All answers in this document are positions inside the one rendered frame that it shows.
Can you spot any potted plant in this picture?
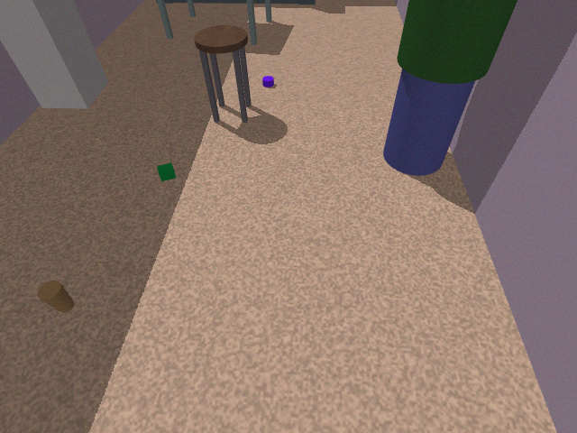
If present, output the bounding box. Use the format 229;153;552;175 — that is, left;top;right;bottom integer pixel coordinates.
383;0;517;176

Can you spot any stool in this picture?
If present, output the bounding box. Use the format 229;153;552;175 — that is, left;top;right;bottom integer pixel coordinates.
194;25;252;123

